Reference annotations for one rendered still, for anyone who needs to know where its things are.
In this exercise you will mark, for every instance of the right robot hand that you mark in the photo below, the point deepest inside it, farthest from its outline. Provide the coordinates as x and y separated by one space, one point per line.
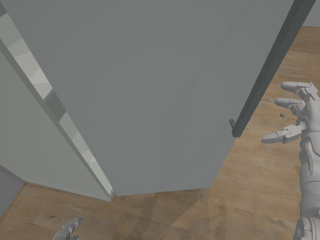
309 113

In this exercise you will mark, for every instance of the handle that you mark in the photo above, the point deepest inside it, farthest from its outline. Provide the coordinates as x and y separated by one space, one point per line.
288 32

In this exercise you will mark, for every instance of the left robot hand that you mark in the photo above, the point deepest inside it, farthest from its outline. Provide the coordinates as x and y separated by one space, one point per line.
67 229

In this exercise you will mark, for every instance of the robot right upper arm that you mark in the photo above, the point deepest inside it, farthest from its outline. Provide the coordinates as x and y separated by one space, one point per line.
307 228

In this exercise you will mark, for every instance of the fridge door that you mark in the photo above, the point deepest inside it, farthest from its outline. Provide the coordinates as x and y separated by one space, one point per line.
151 85

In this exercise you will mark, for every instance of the right robot forearm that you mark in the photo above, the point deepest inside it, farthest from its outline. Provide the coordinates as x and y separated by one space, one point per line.
309 175

